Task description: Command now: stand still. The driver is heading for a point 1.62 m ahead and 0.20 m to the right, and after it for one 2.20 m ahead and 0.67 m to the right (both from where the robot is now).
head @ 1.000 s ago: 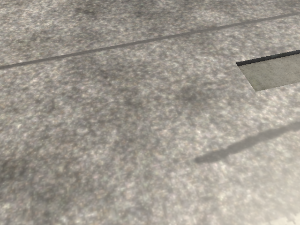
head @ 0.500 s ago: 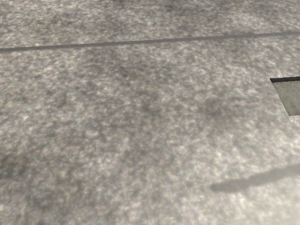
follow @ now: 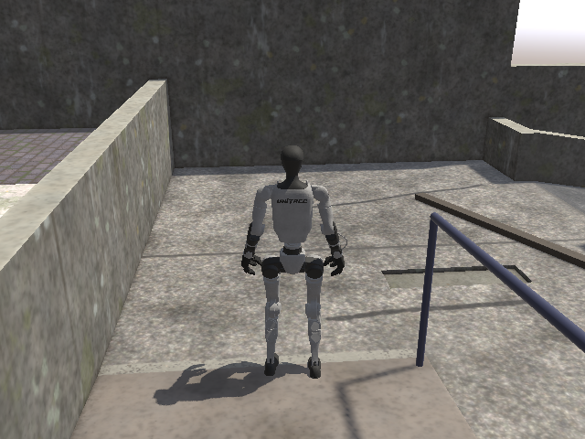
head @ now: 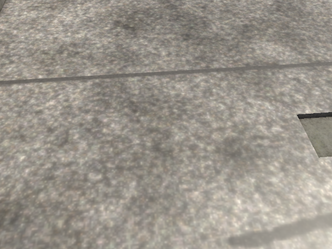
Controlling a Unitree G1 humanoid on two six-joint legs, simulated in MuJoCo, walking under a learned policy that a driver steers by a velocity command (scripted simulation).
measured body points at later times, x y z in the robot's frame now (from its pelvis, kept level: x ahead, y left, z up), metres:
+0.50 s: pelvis +0.01 -0.01 +0.00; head +0.02 -0.01 +0.45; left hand +0.06 +0.24 -0.14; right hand +0.07 -0.26 -0.14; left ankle +0.00 +0.12 -0.73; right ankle -0.02 -0.13 -0.73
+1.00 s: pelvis +0.01 -0.02 +0.01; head +0.02 -0.02 +0.46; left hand +0.02 +0.22 -0.15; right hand +0.02 -0.26 -0.15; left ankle +0.00 +0.12 -0.73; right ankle -0.02 -0.13 -0.73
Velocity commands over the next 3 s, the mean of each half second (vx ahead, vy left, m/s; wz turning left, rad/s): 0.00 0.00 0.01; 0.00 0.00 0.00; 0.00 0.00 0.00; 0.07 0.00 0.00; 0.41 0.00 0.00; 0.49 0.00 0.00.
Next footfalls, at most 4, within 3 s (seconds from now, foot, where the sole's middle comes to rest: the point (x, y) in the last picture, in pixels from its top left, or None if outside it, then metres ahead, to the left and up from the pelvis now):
2.52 right None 0.46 -0.10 -0.77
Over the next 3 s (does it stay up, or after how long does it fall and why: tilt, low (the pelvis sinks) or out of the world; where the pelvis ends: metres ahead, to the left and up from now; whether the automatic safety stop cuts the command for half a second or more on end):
stays up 0.53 0.00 0.00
